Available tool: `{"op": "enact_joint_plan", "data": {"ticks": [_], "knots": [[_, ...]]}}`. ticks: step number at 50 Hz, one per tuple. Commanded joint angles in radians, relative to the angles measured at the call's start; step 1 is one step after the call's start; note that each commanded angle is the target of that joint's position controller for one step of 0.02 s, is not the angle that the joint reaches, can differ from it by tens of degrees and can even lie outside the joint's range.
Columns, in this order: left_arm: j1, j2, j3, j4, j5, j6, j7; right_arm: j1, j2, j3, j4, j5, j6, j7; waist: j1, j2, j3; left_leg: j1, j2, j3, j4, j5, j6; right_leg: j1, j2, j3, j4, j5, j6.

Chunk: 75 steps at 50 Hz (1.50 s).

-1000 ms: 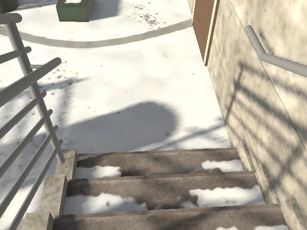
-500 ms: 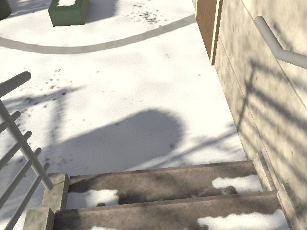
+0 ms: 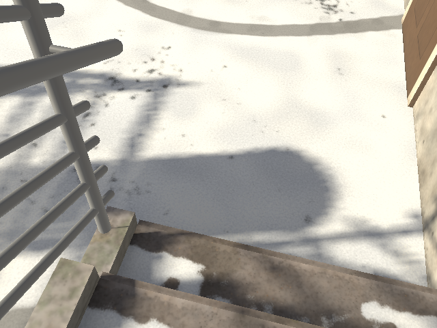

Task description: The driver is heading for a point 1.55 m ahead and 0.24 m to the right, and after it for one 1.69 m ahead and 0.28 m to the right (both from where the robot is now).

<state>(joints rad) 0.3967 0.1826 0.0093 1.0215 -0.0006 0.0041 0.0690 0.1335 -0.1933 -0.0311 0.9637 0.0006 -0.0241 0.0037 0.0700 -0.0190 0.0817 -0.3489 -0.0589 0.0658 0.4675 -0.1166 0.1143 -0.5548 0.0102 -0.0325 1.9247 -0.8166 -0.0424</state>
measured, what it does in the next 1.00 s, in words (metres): walks ahead: right foot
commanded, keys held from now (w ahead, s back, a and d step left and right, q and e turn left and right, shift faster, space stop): no key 1.00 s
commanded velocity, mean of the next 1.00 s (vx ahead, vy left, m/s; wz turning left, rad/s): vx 0.03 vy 0.00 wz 0.05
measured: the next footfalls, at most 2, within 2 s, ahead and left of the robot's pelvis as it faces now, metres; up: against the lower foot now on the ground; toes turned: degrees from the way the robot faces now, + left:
right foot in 0.30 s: +0.10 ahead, -0.14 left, +0.00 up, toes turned +2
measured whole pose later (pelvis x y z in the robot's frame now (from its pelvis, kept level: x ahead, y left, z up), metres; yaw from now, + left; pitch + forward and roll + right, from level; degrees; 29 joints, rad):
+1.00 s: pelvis +0.08 -0.07 +0.01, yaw +1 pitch +0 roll +0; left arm 0.31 0.15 -0.06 1.09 0.00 -0.02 0.02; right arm 0.25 -0.18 0.02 1.15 0.00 0.03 -0.02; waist 0.00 0.03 -0.01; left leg -0.16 0.01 0.02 0.34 -0.17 -0.01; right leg -0.10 0.08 0.00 0.31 -0.21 -0.08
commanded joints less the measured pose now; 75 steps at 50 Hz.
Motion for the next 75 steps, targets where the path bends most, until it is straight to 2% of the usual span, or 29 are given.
{"op": "enact_joint_plan", "data": {"ticks": [1,2,3,4,6,8,10,11,12,13,14,15,16,17,18,19,21,25,27,32,34,38,43,44,47,52,65,67,75], "knots": [[0.030,0.096,0.001,-0.074,0.042,0.049,0.001,0.131,-0.108,0.008,-0.042,-0.010,-0.004,-0.037,-0.056,0.006,-0.175,0.160,0.400,-0.277,-0.155,0.335,0.253,-0.193,-0.048,0.031,-0.154,0.343,0.034],[0.032,0.053,-0.005,-0.065,0.042,0.062,0.004,0.128,-0.094,0.022,-0.026,-0.021,-0.020,-0.038,-0.042,0.037,-0.118,0.023,0.357,-0.245,-0.128,0.436,0.224,-0.137,-0.034,0.059,-0.195,0.420,0.042],[0.050,0.048,-0.006,-0.055,0.042,0.072,0.007,0.149,-0.087,0.033,-0.020,-0.015,-0.035,-0.036,-0.031,0.047,-0.121,-0.022,0.337,-0.232,-0.087,0.553,0.214,-0.119,-0.019,0.065,-0.202,0.439,0.046],[0.013,0.016,-0.019,-0.086,0.042,0.075,-0.003,0.142,-0.074,0.044,-0.018,0.006,-0.051,-0.040,-0.010,0.020,-0.097,-0.090,0.301,-0.201,-0.097,0.483,0.196,-0.095,-0.029,0.082,-0.400,0.568,0.067],[0.007,0.044,-0.012,-0.089,0.044,0.067,-0.019,0.129,-0.079,0.061,-0.012,0.008,-0.055,-0.040,0.009,0.059,-0.134,-0.065,0.263,-0.176,-0.104,0.473,0.141,0.032,-0.044,0.091,-0.746,0.696,0.075],[-0.015,0.035,-0.026,-0.082,0.045,0.075,-0.029,0.137,-0.096,0.064,-0.009,0.005,-0.039,-0.034,-0.010,0.136,-0.169,-0.063,0.237,-0.159,-0.115,0.409,0.065,0.202,-0.022,0.053,-0.926,0.673,0.078],[-0.059,0.051,-0.030,-0.100,0.023,0.084,-0.039,0.124,-0.111,0.059,-0.026,0.009,-0.011,-0.024,-0.022,0.179,-0.128,-0.105,0.221,-0.182,-0.186,0.029,0.021,0.292,-0.005,0.034,-1.078,0.588,0.075],[-0.106,0.068,-0.029,-0.119,0.014,0.086,-0.042,0.142,-0.115,0.058,-0.024,0.006,0.002,-0.022,-0.048,0.176,-0.065,-0.138,0.228,-0.228,-0.244,-0.156,0.018,0.315,0.003,0.028,-1.138,0.560,0.066],[-0.073,0.055,-0.030,-0.091,0.013,0.083,-0.044,0.128,-0.114,0.057,-0.031,0.010,0.010,-0.020,-0.039,0.154,-0.048,-0.242,0.222,-0.233,-0.265,-0.248,0.022,0.426,0.005,0.005,-1.095,0.636,0.064],[-0.081,0.064,-0.033,-0.113,0.016,0.080,-0.047,0.120,-0.115,0.059,-0.034,-0.001,0.026,-0.023,-0.024,0.156,0.005,-0.174,0.234,-0.273,-0.275,-0.360,0.023,0.365,-0.013,0.040,-1.297,0.428,0.048],[-0.069,0.073,-0.034,-0.094,0.021,0.072,-0.042,0.156,-0.105,0.057,-0.033,-0.007,0.036,-0.024,-0.055,0.103,0.032,-0.161,0.239,-0.317,-0.279,-0.395,0.016,0.412,-0.014,0.029,-1.386,0.439,0.038],[-0.060,0.080,-0.036,-0.096,0.021,0.059,-0.044,0.166,-0.093,0.063,-0.019,-0.011,0.037,-0.024,-0.040,0.065,0.037,-0.155,0.225,-0.334,-0.265,-0.385,-0.012,0.472,-0.044,0.071,-1.501,0.511,0.024],[-0.028,0.101,-0.036,-0.095,0.032,0.037,-0.049,0.197,-0.061,0.068,-0.004,0.001,0.032,-0.020,-0.046,0.004,0.024,-0.164,0.195,-0.301,-0.192,-0.319,-0.053,0.544,-0.142,0.184,-1.564,0.591,0.013],[-0.108,0.125,-0.033,-0.088,0.014,0.029,-0.054,0.251,-0.073,0.054,0.002,0.011,0.033,-0.006,-0.121,-0.083,0.050,-0.040,0.136,-0.204,-0.233,-0.178,-0.067,0.363,-0.155,0.217,-1.549,0.544,-0.037],[-0.130,0.088,-0.038,-0.100,0.019,0.011,-0.070,0.206,-0.113,0.042,0.020,0.002,0.043,-0.007,-0.080,-0.047,0.038,0.079,0.124,-0.184,-0.175,-0.149,-0.071,0.273,-0.135,0.207,-1.594,0.504,-0.037],[-0.132,0.077,-0.046,-0.098,0.026,-0.004,-0.077,0.184,-0.099,0.039,0.025,0.004,0.046,-0.004,-0.082,-0.044,0.014,0.144,0.123,-0.177,-0.153,-0.109,-0.065,0.248,-0.138,0.204,-1.625,0.527,-0.023],[-0.137,0.080,-0.051,-0.092,0.015,-0.019,-0.072,0.172,-0.079,0.039,0.043,0.004,0.047,-0.002,-0.092,-0.048,-0.024,0.215,0.132,-0.178,-0.145,-0.077,-0.062,0.247,-0.122,0.188,-1.649,0.523,0.003],[-0.144,0.077,-0.058,-0.080,0.015,-0.016,-0.070,0.157,-0.076,0.042,0.083,0.006,0.039,-0.007,-0.077,-0.013,-0.053,0.204,0.148,-0.180,-0.176,-0.045,-0.068,0.328,-0.117,0.180,-1.645,0.591,0.002],[-0.123,0.077,-0.061,-0.060,0.005,-0.015,-0.061,0.156,-0.067,0.046,0.101,-0.006,0.041,-0.008,-0.071,0.008,-0.055,0.203,0.147,-0.174,-0.180,-0.039,-0.074,0.342,-0.114,0.178,-1.645,0.604,-0.004],[-0.112,0.082,-0.065,-0.031,0.008,-0.014,-0.060,0.161,-0.069,0.046,0.143,0.003,0.047,-0.012,-0.068,0.015,-0.052,0.207,0.158,-0.171,-0.179,-0.005,-0.077,0.363,-0.120,0.180,-1.653,0.660,-0.009],[-0.094,0.086,-0.061,-0.014,0.002,-0.018,-0.050,0.163,-0.076,0.044,0.154,0.004,0.044,-0.014,-0.059,0.008,-0.021,0.194,0.165,-0.171,-0.192,0.013,-0.082,0.361,-0.118,0.182,-1.658,0.658,-0.015],[-0.083,0.081,-0.060,0.007,0.010,-0.024,-0.045,0.153,-0.068,0.044,0.165,0.012,0.046,-0.024,-0.061,0.021,-0.036,0.201,0.165,-0.166,-0.186,0.015,-0.092,0.372,-0.123,0.197,-1.663,0.674,-0.018],[-0.067,0.062,-0.058,0.030,0.008,-0.029,-0.048,0.154,-0.066,0.041,0.168,0.008,0.045,-0.025,-0.063,0.008,-0.045,0.203,0.175,-0.164,-0.181,0.031,-0.095,0.387,-0.122,0.198,-1.670,0.741,-0.019],[-0.038,0.054,-0.057,0.047,-0.002,-0.028,-0.048,0.154,-0.071,0.040,0.165,-0.002,0.045,-0.025,-0.060,-0.006,-0.044,0.198,0.175,-0.159,-0.171,0.036,-0.090,0.394,-0.115,0.185,-1.672,0.753,-0.017],[-0.037,0.058,-0.051,0.053,-0.004,-0.029,-0.045,0.150,-0.064,0.038,0.168,-0.007,0.047,-0.023,-0.065,0.008,-0.032,0.191,0.177,-0.151,-0.159,0.034,-0.098,0.383,-0.117,0.193,-1.683,0.780,-0.021],[-0.016,0.044,-0.046,0.060,-0.001,-0.029,-0.041,0.157,-0.063,0.034,0.177,0.000,0.047,-0.028,-0.065,0.017,-0.051,0.193,0.180,-0.145,-0.144,0.031,-0.104,0.408,-0.118,0.198,-1.688,0.835,-0.021],[0.036,0.033,-0.028,0.072,0.006,-0.026,-0.041,0.170,-0.041,0.037,0.194,-0.004,0.055,-0.028,-0.065,0.009,-0.052,0.177,0.177,-0.128,-0.114,0.029,-0.109,0.427,-0.110,0.190,-1.678,0.928,-0.008],[0.043,0.017,-0.032,0.079,0.014,-0.027,-0.043,0.178,-0.032,0.037,0.198,-0.001,0.051,-0.027,-0.062,0.004,-0.047,0.179,0.178,-0.126,-0.112,0.025,-0.105,0.429,-0.109,0.192,-1.681,0.925,-0.012],[0.043,0.017,-0.030,0.085,0.007,-0.031,-0.040,0.188,-0.026,0.034,0.207,-0.004,0.044,-0.030,-0.060,0.019,-0.036,0.189,0.183,-0.129,-0.114,0.038,-0.103,0.417,-0.101,0.188,-1.678,0.901,-0.020]]}}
